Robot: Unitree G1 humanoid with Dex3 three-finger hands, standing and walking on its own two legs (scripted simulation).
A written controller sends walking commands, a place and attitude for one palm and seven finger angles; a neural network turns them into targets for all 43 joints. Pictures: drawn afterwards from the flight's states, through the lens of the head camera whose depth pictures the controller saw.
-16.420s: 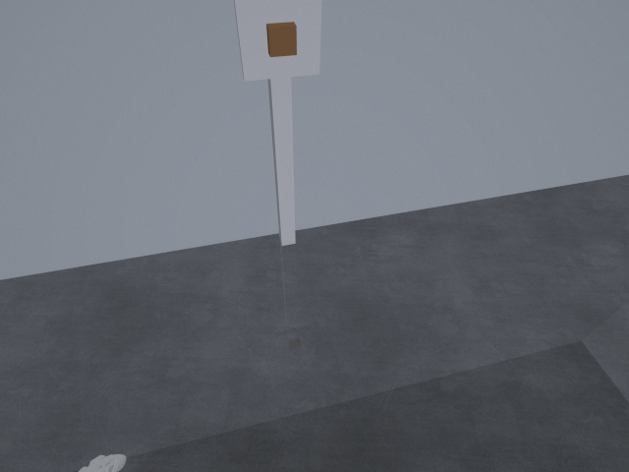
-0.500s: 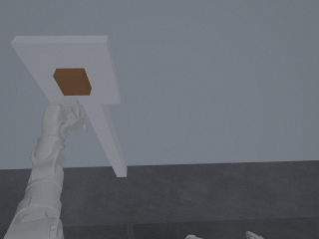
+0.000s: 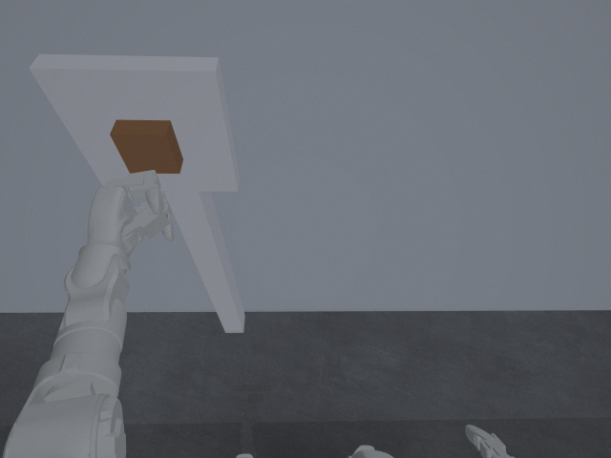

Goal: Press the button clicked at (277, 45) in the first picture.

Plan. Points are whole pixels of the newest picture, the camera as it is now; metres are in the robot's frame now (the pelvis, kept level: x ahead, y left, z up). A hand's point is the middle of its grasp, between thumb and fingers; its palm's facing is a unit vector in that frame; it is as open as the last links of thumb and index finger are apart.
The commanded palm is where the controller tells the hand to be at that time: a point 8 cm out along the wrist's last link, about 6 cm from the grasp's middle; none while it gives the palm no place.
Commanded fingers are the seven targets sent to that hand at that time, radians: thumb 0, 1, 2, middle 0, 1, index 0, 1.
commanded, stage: press the button with the knuckle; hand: left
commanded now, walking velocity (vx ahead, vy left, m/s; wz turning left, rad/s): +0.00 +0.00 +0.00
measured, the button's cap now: (149, 146) +0.50 +0.22 +0.11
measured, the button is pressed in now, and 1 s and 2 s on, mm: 0 13 0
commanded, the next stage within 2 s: hold the button down briefly in 0.98 s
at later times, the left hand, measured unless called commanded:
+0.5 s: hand (163, 196) +0.44 +0.20 +0.07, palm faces +0.02 -1.00 +0.00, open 2.8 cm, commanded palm +0.43 +0.25 +0.08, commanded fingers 0.00 0.90 0.90 -1.30 -1.50 -1.30 -1.50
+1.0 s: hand (164, 191) +0.45 +0.20 +0.07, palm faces +0.02 -1.00 -0.03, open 2.8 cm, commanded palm +0.45 +0.25 +0.08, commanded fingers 0.00 0.90 0.90 -1.30 -1.50 -1.30 -1.50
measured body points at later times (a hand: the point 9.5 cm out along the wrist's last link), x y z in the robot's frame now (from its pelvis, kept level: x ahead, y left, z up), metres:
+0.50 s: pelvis +0.00 +0.00 +0.00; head +0.08 +0.01 +0.44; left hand +0.43 +0.25 +0.08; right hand +0.06 -0.26 -0.12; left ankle -0.01 +0.11 -0.71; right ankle +0.02 -0.12 -0.71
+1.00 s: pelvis -0.02 +0.00 -0.01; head +0.07 +0.01 +0.43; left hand +0.44 +0.26 +0.08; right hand +0.02 -0.27 -0.13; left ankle -0.01 +0.11 -0.71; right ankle +0.02 -0.12 -0.71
